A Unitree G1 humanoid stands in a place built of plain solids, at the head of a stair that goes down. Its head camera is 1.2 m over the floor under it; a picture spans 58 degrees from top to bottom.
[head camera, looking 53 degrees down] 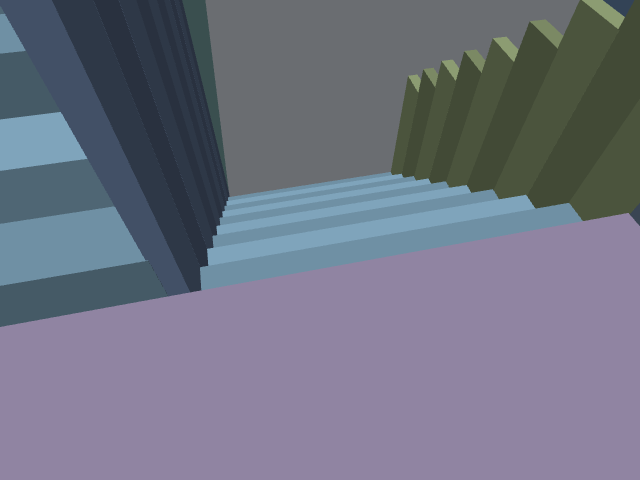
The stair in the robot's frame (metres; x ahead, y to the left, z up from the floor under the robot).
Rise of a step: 0.20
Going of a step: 0.23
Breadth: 1.57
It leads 12 degrees to the left of straight ahead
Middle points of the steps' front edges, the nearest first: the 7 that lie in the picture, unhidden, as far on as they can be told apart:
0.86 -0.36 0.00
1.09 -0.31 -0.19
1.31 -0.26 -0.39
1.54 -0.21 -0.58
1.76 -0.16 -0.78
1.99 -0.11 -0.97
2.21 -0.06 -1.17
